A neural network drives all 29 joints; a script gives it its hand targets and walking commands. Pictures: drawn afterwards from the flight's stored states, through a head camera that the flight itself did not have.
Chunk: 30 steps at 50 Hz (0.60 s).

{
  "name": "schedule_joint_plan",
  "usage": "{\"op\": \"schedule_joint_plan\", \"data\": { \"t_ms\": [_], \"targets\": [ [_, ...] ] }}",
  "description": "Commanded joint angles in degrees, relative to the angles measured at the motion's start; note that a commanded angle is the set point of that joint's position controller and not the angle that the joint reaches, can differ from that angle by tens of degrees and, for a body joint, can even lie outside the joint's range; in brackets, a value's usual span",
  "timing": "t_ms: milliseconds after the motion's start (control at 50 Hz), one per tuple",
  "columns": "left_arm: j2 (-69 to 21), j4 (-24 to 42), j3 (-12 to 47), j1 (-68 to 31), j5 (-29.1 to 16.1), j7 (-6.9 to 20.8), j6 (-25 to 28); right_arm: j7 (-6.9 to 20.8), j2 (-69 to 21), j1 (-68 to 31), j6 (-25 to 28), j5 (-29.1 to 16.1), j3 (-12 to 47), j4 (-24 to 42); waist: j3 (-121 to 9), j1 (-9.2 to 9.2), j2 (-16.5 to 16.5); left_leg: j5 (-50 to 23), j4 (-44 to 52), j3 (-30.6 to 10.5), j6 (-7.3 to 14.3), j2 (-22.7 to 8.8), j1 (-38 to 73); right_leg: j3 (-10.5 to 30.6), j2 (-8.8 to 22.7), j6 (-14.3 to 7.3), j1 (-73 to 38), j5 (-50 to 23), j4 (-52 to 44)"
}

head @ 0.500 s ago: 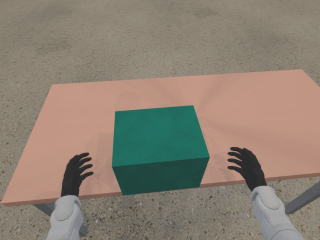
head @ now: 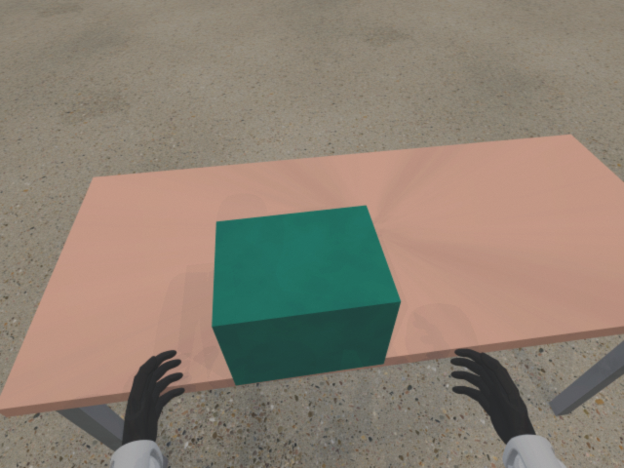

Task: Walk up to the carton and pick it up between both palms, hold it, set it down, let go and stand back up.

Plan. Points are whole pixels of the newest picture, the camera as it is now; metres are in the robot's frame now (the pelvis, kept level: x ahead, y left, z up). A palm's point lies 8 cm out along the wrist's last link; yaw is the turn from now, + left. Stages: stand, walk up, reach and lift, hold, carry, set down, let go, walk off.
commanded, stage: set down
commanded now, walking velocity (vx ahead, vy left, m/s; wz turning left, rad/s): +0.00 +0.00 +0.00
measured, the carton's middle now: (301, 294) +0.40 +0.05 -0.03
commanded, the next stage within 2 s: let go in 1.10 s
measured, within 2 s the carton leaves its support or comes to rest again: neither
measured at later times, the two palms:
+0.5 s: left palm (143, 443) +0.19 +0.24 -0.05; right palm (503, 439) +0.20 -0.21 -0.05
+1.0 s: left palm (142, 465) +0.17 +0.24 -0.06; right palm (501, 460) +0.17 -0.20 -0.06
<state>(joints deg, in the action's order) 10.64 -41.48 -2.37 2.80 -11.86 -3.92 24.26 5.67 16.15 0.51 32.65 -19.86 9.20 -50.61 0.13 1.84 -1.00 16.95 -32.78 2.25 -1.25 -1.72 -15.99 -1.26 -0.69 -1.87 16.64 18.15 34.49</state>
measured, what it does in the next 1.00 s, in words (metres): stands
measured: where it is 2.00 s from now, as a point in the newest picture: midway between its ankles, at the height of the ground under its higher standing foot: outside the picture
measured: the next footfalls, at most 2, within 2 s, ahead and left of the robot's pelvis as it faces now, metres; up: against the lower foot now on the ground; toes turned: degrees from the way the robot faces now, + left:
none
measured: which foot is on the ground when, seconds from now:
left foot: down 0.00-1.00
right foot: down 0.00-1.00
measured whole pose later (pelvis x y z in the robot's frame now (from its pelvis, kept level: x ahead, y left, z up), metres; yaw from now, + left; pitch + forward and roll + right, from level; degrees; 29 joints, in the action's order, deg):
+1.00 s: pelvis +0.02 +0.01 +0.02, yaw +0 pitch -5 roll +0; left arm 10.5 -29.6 -1.7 13.6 0.6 -0.5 -2.8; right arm 1.1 9.6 11.2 14.1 -2.0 0.3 -43.0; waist 3.6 1.4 -1.3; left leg 14.0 -21.5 2.4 -0.7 -1.7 -2.2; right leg -1.1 -1.0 -1.0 1.2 13.3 19.7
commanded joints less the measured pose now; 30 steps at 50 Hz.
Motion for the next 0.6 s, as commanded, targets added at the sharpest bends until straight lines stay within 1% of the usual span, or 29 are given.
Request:
{"op": "schedule_joint_plan", "data": {
  "t_ms": [0, 80, 180, 360, 580],
  "targets": [
    [8.06, 8.11, -1.10, -10.70, -0.21, -0.15, 0.31, -0.24, 6.88, -10.36, 0.52, 1.33, -2.82, 7.98, -8.38, 0.46, -1.53, -8.18, 5.66, 0.59, 0.45, 2.74, 3.24, 4.09, 0.52, 0.69, -2.23, -7.35, -9.22],
    [8.10, 8.61, -1.75, -7.93, 1.19, 0.15, -2.02, -0.91, 6.07, -7.49, -0.88, 2.50, -2.90, 7.06, -8.09, 0.44, -0.89, -11.18, 6.31, 0.68, 0.10, 2.76, 5.64, 4.05, 0.40, 0.71, -4.21, -11.27, -9.77],
    [7.81, 9.36, -2.49, -5.24, 3.24, 1.01, -5.27, -1.87, 4.83, -4.78, -2.57, 4.56, -3.50, 6.64, -6.06, 0.38, -0.52, -13.19, 7.85, 0.76, 0.14, 2.69, 8.22, 3.85, 0.40, 0.66, -5.58, -13.12, -11.60],
    [7.76, 12.73, -2.26, -2.06, 5.87, 1.63, -10.20, -3.08, 2.73, -0.94, -6.28, 8.78, -5.66, 9.52, -3.26, 0.05, 0.32, -15.85, 10.37, 0.90, 0.14, 2.33, 11.52, 3.29, 0.63, 0.56, -7.78, -15.01, -14.64],
    [6.94, 16.13, -1.96, 2.78, 9.19, 2.26, -16.44, -4.06, 1.18, 3.47, -10.55, 12.86, -7.76, 11.88, -1.38, -0.17, 1.17, -21.01, 11.91, 0.91, -0.50, 2.16, 15.21, 2.23, 0.41, 0.50, -9.33, -17.81, -17.45]
  ]
}}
